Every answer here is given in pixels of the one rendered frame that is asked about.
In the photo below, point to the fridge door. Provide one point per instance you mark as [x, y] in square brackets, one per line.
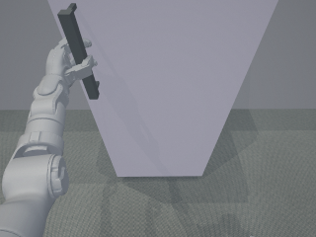
[169, 72]

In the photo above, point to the robot left hand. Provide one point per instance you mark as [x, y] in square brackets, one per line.
[58, 63]

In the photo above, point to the robot left forearm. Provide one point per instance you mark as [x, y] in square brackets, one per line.
[46, 121]

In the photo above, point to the left robot upper arm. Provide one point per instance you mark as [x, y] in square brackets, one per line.
[31, 186]

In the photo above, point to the handle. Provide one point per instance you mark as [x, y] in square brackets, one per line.
[72, 33]

